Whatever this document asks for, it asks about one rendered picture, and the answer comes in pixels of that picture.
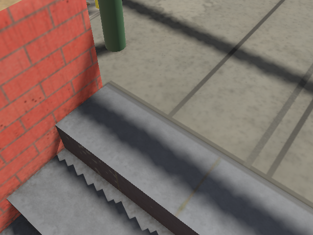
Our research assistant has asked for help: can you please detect stairs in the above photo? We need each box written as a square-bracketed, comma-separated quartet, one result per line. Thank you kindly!
[0, 125, 200, 235]

